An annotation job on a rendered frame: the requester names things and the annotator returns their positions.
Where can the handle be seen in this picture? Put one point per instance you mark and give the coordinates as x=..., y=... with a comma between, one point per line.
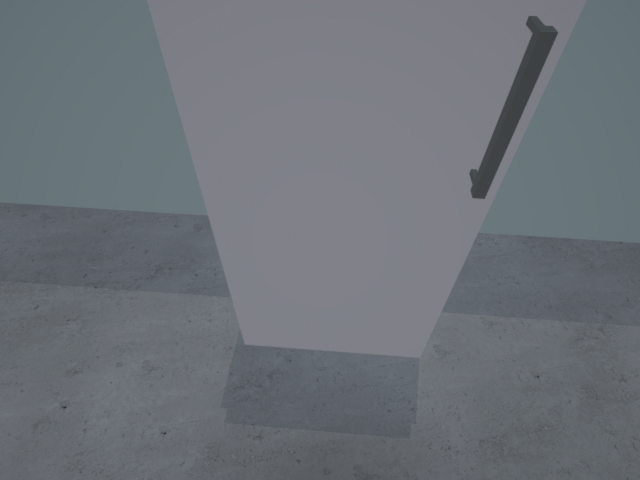
x=529, y=70

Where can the fridge door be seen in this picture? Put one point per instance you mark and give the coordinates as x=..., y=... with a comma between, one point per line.
x=333, y=140

